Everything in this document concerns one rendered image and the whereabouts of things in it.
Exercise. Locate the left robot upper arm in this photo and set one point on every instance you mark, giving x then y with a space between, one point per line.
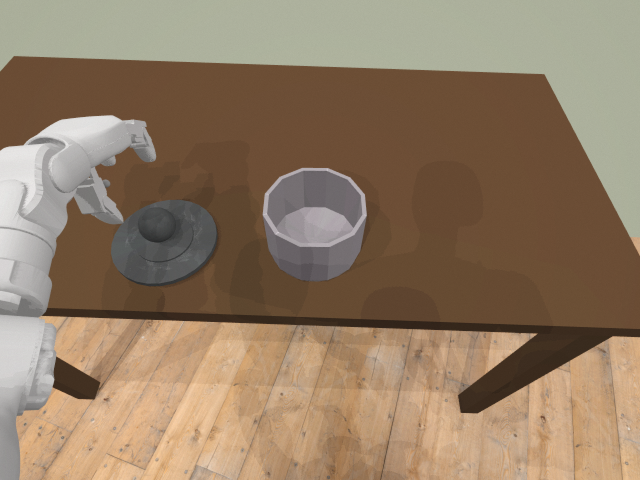
27 360

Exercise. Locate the table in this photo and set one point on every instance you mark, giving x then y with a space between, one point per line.
484 212

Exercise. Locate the knob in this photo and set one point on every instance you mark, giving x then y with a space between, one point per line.
156 224

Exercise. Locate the lid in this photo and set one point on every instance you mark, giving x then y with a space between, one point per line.
163 263

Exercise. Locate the robot left hand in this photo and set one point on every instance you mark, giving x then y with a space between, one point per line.
101 138

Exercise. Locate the pot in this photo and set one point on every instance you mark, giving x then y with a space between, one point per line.
314 220

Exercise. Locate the robot left forearm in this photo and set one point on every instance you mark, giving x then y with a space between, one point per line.
37 180

